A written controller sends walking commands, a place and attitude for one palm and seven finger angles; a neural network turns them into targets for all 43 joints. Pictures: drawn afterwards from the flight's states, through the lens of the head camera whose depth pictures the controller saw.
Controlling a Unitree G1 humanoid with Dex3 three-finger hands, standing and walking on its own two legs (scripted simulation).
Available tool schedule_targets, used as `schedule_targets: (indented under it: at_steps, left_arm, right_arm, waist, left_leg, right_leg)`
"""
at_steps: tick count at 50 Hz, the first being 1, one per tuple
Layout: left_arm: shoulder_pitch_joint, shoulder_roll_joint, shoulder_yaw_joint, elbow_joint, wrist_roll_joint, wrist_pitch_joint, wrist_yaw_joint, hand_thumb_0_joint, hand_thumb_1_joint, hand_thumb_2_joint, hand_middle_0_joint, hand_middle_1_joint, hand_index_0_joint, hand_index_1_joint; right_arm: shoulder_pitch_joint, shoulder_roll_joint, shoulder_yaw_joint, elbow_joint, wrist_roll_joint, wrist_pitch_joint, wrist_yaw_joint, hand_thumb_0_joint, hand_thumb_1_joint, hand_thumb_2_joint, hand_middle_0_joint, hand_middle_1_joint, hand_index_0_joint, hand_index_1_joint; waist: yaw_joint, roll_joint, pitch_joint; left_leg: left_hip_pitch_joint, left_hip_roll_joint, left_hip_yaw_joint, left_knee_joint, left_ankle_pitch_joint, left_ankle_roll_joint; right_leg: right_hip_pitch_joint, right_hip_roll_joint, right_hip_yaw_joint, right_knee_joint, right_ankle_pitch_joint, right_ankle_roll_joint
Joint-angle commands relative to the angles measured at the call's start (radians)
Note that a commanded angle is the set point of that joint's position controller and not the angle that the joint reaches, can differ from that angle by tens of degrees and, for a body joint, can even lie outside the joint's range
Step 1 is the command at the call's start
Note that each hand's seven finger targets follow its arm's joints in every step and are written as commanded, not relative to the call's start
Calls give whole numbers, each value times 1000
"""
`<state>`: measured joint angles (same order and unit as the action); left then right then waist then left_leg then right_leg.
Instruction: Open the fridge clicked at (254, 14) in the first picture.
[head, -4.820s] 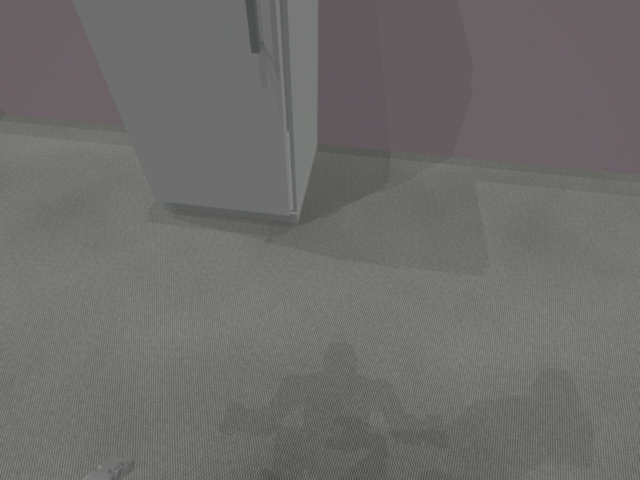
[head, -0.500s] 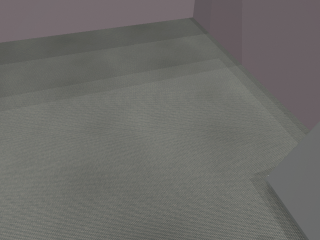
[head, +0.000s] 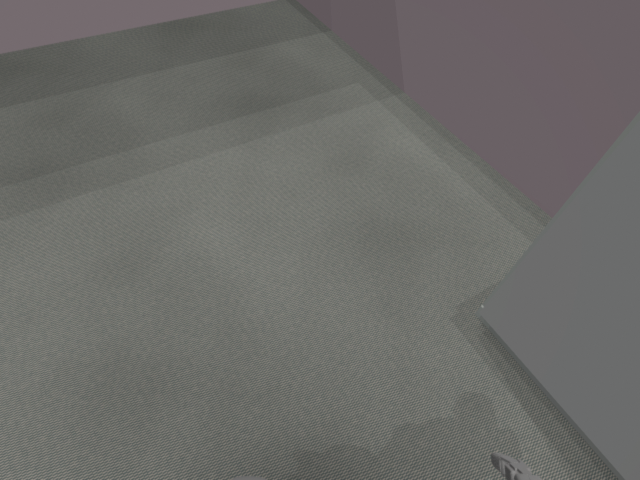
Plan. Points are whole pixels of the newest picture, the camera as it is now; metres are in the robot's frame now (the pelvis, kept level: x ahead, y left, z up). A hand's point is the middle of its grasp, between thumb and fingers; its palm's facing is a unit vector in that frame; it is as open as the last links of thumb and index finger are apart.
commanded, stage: turn to face it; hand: right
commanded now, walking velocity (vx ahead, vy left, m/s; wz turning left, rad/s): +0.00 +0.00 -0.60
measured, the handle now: out of the picture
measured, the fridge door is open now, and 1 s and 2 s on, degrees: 0 0 0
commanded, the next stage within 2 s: take the last steps up to it in 1.44 s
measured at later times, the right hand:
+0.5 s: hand out of the picture -0.06 -0.21 -0.18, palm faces +0.38 +0.89 -0.27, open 7.4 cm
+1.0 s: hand out of the picture +0.02 -0.21 -0.13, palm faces +0.57 +0.77 -0.29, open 7.4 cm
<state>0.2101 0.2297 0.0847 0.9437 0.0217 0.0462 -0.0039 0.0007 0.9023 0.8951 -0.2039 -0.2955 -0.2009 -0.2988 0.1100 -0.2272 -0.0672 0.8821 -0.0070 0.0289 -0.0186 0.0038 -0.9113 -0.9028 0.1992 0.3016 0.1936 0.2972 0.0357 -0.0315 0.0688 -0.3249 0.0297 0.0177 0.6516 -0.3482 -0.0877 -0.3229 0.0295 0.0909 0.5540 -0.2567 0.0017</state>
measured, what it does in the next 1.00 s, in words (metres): steps on the spot, turning right: left foot, then right foot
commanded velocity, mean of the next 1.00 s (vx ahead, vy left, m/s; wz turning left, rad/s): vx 0.00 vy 0.00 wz -0.60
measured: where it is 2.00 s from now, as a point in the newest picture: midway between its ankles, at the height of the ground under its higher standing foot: outside the picture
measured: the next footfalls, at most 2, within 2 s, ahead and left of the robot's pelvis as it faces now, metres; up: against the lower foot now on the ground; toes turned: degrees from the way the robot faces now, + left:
left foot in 0.02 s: +0.04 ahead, +0.13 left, +0.00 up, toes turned +1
right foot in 0.48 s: +0.00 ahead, -0.11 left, +0.00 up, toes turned -27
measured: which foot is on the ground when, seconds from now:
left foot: up 0.00-0.00, down 0.02-0.48, up 0.50-0.92, down 0.94-1.00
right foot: down 0.00-0.02, up 0.04-0.46, down 0.48-0.94, up 0.96-1.00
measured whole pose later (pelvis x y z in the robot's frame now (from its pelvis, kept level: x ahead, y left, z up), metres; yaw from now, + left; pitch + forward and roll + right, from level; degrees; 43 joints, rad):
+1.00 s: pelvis +0.03 +0.03 +0.00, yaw -38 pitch -1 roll -1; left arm 0.21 0.26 0.10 0.93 0.02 0.07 -0.01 0.00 0.90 0.90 -0.20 -0.30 -0.20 -0.30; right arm 0.13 -0.20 -0.03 0.83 -0.02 0.01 -0.02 0.00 -0.91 -0.90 0.20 0.30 0.20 0.30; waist 0.04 -0.06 0.07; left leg -0.28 0.05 0.08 0.61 -0.31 0.01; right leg -0.42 0.07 0.09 0.90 -0.47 0.03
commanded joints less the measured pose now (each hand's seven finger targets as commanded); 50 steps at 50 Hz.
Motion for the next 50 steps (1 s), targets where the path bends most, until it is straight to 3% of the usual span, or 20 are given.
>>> schedule_targets:
  at_steps: [1,2,5,7,17,21,22,23,24,25,27,29,31,39,44,45,46,47,48,50]
  left_arm:
    - [-27,68,27,-144,-11,-24,-4,0,900,900,-200,-300,-200,-300]
    - [-38,115,38,-142,3,-13,0,0,900,900,-200,-300,-200,-300]
    - [-20,105,35,-93,5,6,-19,0,900,900,-200,-300,-200,-300]
    - [-14,98,28,-87,2,9,-25,0,900,900,-200,-300,-200,-300]
    - [-171,82,-4,-128,-6,7,-32,0,900,900,-200,-300,-200,-300]
    - [-114,96,-5,-130,-5,-12,-26,0,900,900,-200,-300,-200,-300]
    - [-49,129,5,-115,-1,-19,-25,0,900,900,-200,-300,-200,-300]
    - [40,237,32,-103,5,-30,-20,0,900,900,-200,-300,-200,-300]
    - [113,332,51,-88,-6,-28,-15,0,900,900,-200,-300,-200,-300]
    - [148,308,48,-55,-13,-30,-3,0,900,900,-200,-300,-200,-300]
    - [30,254,32,-86,-4,-30,12,0,900,900,-200,-300,-200,-300]
    - [-69,210,16,-114,-5,-36,10,0,900,900,-200,-300,-200,-300]
    - [-76,205,16,-115,-5,-40,8,0,900,900,-200,-300,-200,-300]
    - [-15,211,33,-95,1,-29,5,0,900,900,-200,-300,-200,-300]
    - [-67,207,42,-115,-3,-21,4,0,900,900,-200,-300,-200,-300]
    - [-64,182,40,-123,-8,-22,1,0,900,900,-200,-300,-200,-300]
    - [-29,111,29,-134,-18,-25,-5,0,900,900,-200,-300,-200,-300]
    - [-16,98,30,-153,-9,-22,-4,0,900,900,-200,-300,-200,-300]
    - [-35,134,39,-138,1,-4,-4,0,900,900,-200,-300,-200,-300]
    - [-23,123,37,-105,3,7,-16,0,900,900,-200,-300,-200,-300]
  right_arm:
    - [174,-264,-53,-59,-23,-43,-19,0,-900,-900,200,300,200,300]
    - [159,-247,-45,-72,-13,-38,-21,0,-900,-900,200,300,200,300]
    - [15,-147,-17,-104,-13,-38,-18,0,-900,-900,200,300,200,300]
    - [48,-130,-10,-99,-14,-46,-16,0,-900,-900,200,300,200,300]
    - [179,-196,-25,-42,-21,-30,-13,0,-900,-900,200,300,200,300]
    - [182,-217,-40,-30,-18,-22,-8,0,-900,-900,200,300,200,300]
    - [174,-216,-42,-29,-10,-20,-4,0,-900,-900,200,300,200,300]
    - [172,-178,-40,-56,-2,-19,4,0,-900,-900,200,300,200,300]
    - [109,-114,-13,-107,-1,-20,8,0,-900,-900,200,300,200,300]
    - [53,-128,-14,-113,-9,-2,-6,0,-900,-900,200,300,200,300]
    - [28,-126,-24,-88,-3,-1,-3,0,-900,-900,200,300,200,300]
    - [93,-127,-30,-52,-6,1,9,0,-900,-900,200,300,200,300]
    - [112,-124,-27,-45,-7,4,9,0,-900,-900,200,300,200,300]
    - [12,-110,-19,-101,-2,-2,0,0,-900,-900,200,300,200,300]
    - [105,-116,-18,-92,5,-21,-5,0,-900,-900,200,300,200,300]
    - [153,-140,-24,-85,2,-31,-9,0,-900,-900,200,300,200,300]
    - [178,-230,-41,-84,-15,-44,-18,0,-900,-900,200,300,200,300]
    - [173,-281,-39,-95,-17,-38,-16,0,-900,-900,200,300,200,300]
    - [149,-242,-39,-102,-10,-38,-20,0,-900,-900,200,300,200,300]
    - [33,-177,-24,-123,-10,-33,-22,0,-900,-900,200,300,200,300]
  waist:
    - [-80,347,-152]
    - [-79,283,-143]
    - [-2,198,-28]
    - [-11,218,-52]
    - [-83,237,-71]
    - [-59,231,-131]
    - [-15,171,-162]
    - [35,-68,-235]
    - [66,-298,-241]
    - [80,-190,-249]
    - [38,-164,-136]
    - [-22,-104,-116]
    - [-29,-106,-119]
    - [4,-124,-109]
    - [-50,-123,-134]
    - [-75,-47,-149]
    - [-77,214,-181]
    - [-72,325,-175]
    - [-75,305,-139]
    - [-21,203,-39]
  left_leg:
    - [360,454,-387,-375,316,171]
    - [252,482,-338,-360,344,228]
    - [126,316,-98,-323,378,182]
    - [180,287,-5,-292,522,175]
    - [271,344,102,-238,619,196]
    - [274,346,159,-101,659,155]
    - [192,327,189,29,622,114]
    - [-45,236,225,260,335,41]
    - [-268,121,172,467,-318,-11]
    - [-298,124,48,530,-323,-6]
    - [-296,129,7,554,-196,-11]
    - [-228,115,15,528,-80,-14]
    - [-200,99,12,473,-49,-20]
    - [-149,41,-2,239,-89,-20]
    - [106,-7,17,-104,59,1]
    - [234,38,-14,-256,163,9]
    - [394,289,-245,-358,264,83]
    - [330,483,-367,-353,396,195]
    - [191,457,-339,-379,285,219]
    - [110,357,-198,-366,225,204]
  right_leg:
    - [-327,49,-62,351,-323,51]
    - [-303,-11,-5,524,-349,40]
    - [-290,-66,-43,708,-151,63]
    - [-284,-67,-79,695,-110,80]
    - [-161,-77,-196,310,-162,68]
    - [11,-53,-251,32,-74,34]
    - [159,-58,-236,-94,60,15]
    - [388,-241,13,-147,358,-77]
    - [468,-462,266,-151,804,-210]
    - [435,-468,251,-139,800,-235]
    - [285,-371,168,-157,626,-208]
    - [209,-284,72,-176,536,-155]
    - [192,-257,58,-191,508,-150]
    - [198,-250,198,-169,483,-179]
    - [70,-195,241,-67,474,-131]
    - [-13,-150,219,3,337,-85]
    - [-201,-20,72,209,4,1]
    - [-273,49,-29,425,-362,43]
    - [-241,-1,23,571,-335,32]
    - [-255,-43,-11,699,-202,45]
